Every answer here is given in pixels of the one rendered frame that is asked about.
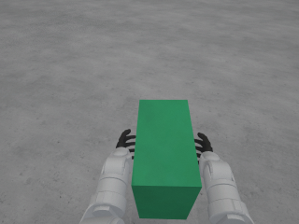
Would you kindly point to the carton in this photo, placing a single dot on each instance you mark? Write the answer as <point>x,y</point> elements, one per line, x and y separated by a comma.
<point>166,177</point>

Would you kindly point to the left robot upper arm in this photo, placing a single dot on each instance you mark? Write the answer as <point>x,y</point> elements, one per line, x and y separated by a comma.
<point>102,220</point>

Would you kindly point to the left robot forearm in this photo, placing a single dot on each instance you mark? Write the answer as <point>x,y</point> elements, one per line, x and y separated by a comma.
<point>109,197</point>

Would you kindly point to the robot right hand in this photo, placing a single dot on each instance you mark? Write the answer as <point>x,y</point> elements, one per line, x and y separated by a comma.
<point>206,146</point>

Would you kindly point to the robot left hand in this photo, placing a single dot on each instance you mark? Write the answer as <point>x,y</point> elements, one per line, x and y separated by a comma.
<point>124,138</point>

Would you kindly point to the right robot forearm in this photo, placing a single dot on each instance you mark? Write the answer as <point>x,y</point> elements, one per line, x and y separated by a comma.
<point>224,203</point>

